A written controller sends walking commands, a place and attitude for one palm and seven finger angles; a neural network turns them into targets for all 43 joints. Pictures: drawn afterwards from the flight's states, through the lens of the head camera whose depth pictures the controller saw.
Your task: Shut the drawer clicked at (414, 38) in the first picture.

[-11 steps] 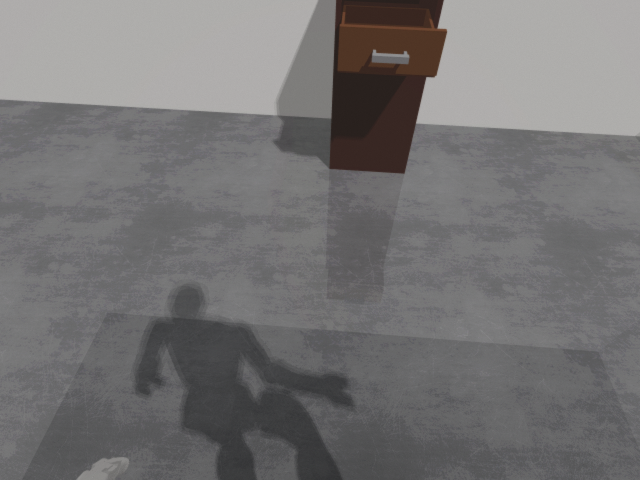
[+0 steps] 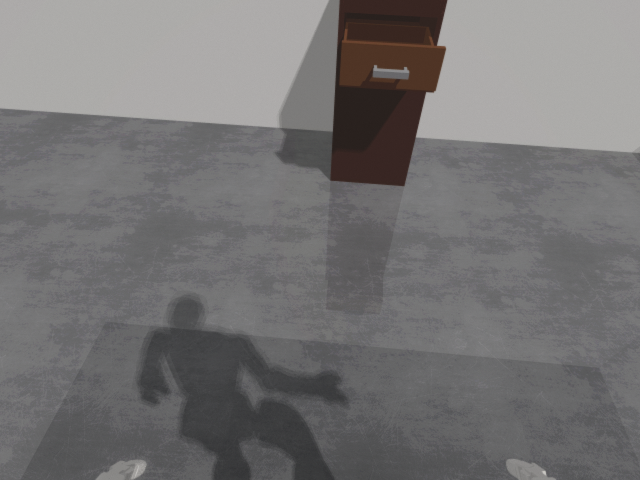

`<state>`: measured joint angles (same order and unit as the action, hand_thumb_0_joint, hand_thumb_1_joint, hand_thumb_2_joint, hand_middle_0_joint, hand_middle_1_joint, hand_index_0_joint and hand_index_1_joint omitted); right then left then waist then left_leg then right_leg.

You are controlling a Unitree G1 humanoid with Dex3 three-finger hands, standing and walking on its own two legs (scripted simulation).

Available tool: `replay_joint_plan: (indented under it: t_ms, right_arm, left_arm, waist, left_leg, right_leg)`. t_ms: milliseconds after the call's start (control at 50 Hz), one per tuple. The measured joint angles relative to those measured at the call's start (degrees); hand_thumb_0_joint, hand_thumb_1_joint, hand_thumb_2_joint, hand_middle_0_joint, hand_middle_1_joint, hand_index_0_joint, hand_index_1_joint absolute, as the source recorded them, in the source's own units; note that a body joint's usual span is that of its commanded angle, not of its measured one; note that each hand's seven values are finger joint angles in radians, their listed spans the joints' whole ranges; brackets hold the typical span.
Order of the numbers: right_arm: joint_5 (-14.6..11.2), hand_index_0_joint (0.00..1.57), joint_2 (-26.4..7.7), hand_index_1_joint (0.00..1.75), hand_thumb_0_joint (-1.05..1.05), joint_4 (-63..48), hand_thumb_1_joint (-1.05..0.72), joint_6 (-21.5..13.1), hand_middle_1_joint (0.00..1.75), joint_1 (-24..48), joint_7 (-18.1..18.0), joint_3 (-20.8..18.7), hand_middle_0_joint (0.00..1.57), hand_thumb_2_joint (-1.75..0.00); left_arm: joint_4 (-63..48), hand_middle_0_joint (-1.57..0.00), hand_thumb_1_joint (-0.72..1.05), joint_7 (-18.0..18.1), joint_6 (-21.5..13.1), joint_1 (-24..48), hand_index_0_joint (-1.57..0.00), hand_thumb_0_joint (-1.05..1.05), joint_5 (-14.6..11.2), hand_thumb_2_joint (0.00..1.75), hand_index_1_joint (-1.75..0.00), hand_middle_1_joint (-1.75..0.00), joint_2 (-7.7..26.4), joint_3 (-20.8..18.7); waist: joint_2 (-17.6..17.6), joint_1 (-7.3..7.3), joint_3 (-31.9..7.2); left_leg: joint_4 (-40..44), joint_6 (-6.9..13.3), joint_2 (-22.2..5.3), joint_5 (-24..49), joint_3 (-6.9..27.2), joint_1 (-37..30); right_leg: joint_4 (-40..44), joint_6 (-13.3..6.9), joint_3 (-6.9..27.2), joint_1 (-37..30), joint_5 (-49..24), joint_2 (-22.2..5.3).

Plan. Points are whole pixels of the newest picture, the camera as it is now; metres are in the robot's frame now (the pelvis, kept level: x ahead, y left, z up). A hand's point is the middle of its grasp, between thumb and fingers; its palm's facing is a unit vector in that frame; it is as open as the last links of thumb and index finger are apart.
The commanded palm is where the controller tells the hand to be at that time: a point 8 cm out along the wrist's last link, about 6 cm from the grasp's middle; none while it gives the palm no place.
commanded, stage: stand and wait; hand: left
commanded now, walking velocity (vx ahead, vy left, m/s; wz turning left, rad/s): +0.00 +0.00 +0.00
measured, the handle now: (390, 71) +1.32 -0.15 -0.06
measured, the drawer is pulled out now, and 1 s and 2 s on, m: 0.28 0.28 0.28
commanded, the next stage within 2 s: look at it before walking up in 0.62 s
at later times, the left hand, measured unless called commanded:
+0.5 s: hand out of the picture +0.05 +0.24 -0.15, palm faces -0.03 -0.94 -0.34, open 7.4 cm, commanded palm none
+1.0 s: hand out of the picture +0.07 +0.23 -0.15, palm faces -0.04 -0.94 -0.33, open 7.4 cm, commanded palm none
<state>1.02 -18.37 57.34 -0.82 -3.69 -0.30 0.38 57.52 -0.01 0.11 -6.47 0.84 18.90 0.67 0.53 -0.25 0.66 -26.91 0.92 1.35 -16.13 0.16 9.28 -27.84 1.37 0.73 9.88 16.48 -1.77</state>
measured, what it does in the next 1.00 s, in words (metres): stands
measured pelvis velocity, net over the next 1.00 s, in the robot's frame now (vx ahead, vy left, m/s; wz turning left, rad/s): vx -0.02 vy -0.01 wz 0.00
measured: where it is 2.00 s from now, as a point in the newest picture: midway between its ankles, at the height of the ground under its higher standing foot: outside the picture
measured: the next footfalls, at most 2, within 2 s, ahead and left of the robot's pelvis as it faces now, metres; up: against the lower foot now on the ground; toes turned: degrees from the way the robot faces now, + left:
none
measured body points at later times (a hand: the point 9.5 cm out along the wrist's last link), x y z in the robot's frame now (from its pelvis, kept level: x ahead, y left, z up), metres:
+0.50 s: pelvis -0.02 -0.01 +0.00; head -0.01 -0.01 +0.45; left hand +0.06 +0.29 -0.13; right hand +0.06 -0.31 -0.13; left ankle -0.02 +0.11 -0.74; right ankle -0.02 -0.13 -0.74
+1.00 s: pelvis -0.02 -0.01 +0.01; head -0.01 -0.01 +0.46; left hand +0.07 +0.28 -0.13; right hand +0.06 -0.31 -0.13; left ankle -0.02 +0.11 -0.74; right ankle -0.02 -0.13 -0.74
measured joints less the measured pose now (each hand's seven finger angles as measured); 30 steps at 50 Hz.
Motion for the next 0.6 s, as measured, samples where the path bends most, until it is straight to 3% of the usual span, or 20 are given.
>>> replay_joint_plan:
  t_ms: [600]
  right_arm:
    - [-0.4, 0.21, -1.2, 0.30, 0.01, 6.3, -0.91, 0.3, 0.30, -3.5, 0.1, -0.1, 0.20, -0.89]
  left_arm:
    - [4.7, -0.20, 0.91, -0.3, -0.2, -1.2, -0.20, 0.01, -0.1, 0.90, -0.30, -0.30, 1.0, -0.4]
  waist:
    - [-0.3, 0.42, 1.5]
  left_leg:
    - [4.1, -1.0, -1.1, 3.7, 0.3, -0.8]
  right_leg:
    - [4.0, -0.9, -0.3, -0.7, -3.7, 1.0]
